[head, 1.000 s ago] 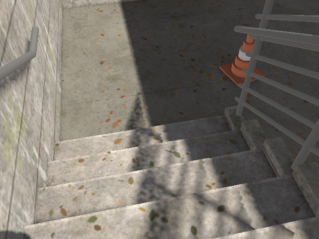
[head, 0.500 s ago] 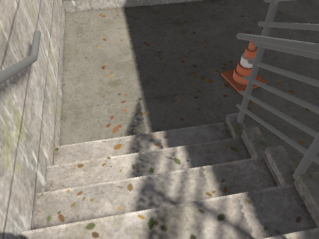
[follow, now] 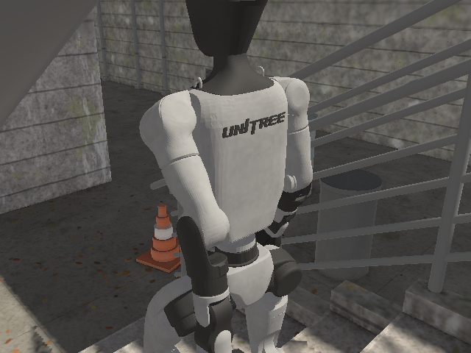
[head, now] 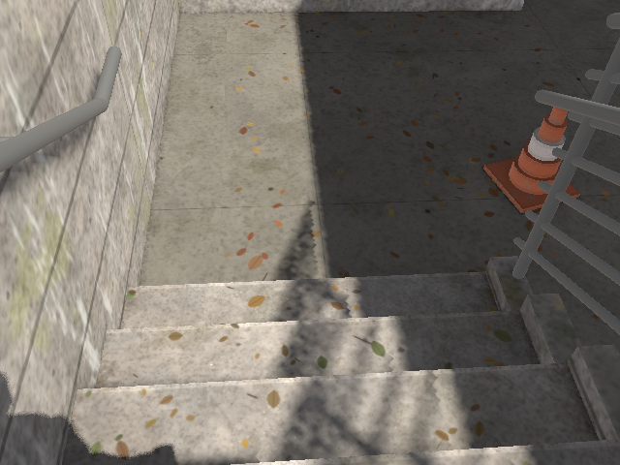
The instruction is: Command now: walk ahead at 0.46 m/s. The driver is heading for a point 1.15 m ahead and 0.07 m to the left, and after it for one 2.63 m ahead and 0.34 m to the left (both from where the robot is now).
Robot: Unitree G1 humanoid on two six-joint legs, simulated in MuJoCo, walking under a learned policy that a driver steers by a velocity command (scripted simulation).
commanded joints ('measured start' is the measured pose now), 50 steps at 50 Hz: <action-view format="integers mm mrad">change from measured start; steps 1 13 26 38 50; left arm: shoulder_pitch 106 -298 -662 -251 34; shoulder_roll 160 96 199 118 108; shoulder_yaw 29 34 -20 -5 -51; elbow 2 -231 -371 -191 -81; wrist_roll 9 31 30 40 50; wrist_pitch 31 35 74 19 -5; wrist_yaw -11 -74 -89 -71 -26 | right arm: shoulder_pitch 24 270 635 354 -1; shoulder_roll -86 10 -57 -22 -99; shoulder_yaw -10 56 74 37 43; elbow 20 103 193 18 -88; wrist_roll -23 27 2 -7 -29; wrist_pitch -12 -84 -51 -48 7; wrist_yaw -5 -38 -63 -26 15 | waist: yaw -17 -91 -234 -151 -42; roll -51 5 -30 18 -57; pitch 197 126 224 124 177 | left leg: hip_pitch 100 -118 110 -255 -71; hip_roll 42 52 102 99 35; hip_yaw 7 -60 -243 -147 -45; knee -194 -272 155 854 151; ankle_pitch -113 -678 -811 -553 162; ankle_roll -1 225 202 82 -2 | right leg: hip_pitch -73 -509 -520 -167 -427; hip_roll -238 -174 -188 -392 -245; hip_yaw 246 69 65 259 188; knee -41 102 -444 -633 -344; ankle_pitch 747 1052 1250 816 523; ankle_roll -174 -170 -46 -299 -254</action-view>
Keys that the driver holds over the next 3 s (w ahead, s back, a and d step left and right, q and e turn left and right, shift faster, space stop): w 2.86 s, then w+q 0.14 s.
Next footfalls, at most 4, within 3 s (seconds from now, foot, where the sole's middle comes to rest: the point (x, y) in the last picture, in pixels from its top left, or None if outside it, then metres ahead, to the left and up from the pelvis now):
0.06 left None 0.16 0.13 -0.85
0.62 right None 0.51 -0.14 -1.02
1.18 left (304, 418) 0.82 0.10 -1.20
1.74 right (391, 356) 1.17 -0.18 -1.37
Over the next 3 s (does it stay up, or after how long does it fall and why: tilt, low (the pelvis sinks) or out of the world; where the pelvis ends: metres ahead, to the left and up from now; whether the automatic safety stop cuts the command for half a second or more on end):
stays up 1.77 -0.08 -0.94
